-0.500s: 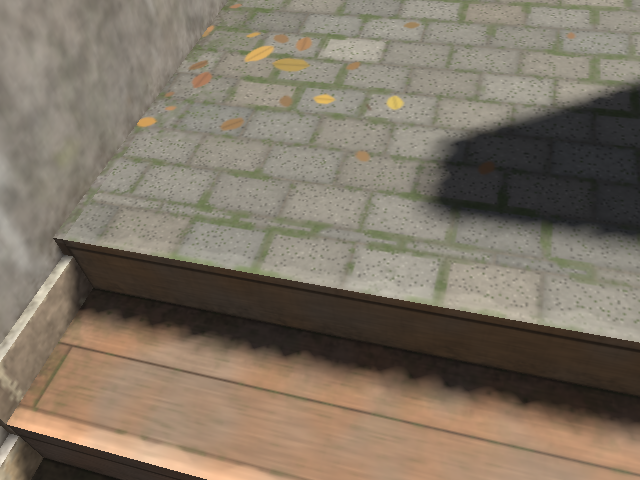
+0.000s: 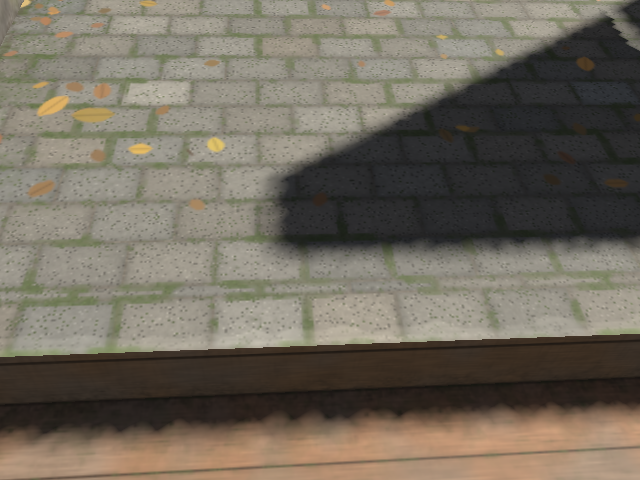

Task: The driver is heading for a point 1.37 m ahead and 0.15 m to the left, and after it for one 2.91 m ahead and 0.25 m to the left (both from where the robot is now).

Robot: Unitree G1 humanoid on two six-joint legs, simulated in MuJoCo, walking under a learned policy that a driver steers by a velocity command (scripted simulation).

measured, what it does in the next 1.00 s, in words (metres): steps on the spot: right foot, then left foot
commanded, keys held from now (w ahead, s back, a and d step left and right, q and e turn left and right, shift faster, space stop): e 0.08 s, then no key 0.92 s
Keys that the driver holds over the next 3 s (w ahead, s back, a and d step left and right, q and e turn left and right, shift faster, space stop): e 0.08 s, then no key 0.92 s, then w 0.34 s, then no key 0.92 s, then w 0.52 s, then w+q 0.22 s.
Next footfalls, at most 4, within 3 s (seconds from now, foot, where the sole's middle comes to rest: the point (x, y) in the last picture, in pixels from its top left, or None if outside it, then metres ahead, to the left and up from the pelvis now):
0.30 right None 0.09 -0.14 -0.76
0.60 left None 0.11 0.12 -0.76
1.62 left None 0.44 0.07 -0.59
2.10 right None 0.45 -0.14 -0.59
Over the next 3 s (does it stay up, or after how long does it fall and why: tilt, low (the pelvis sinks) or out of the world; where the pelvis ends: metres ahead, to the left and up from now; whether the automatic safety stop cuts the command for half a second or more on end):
stays up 0.68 -0.15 0.29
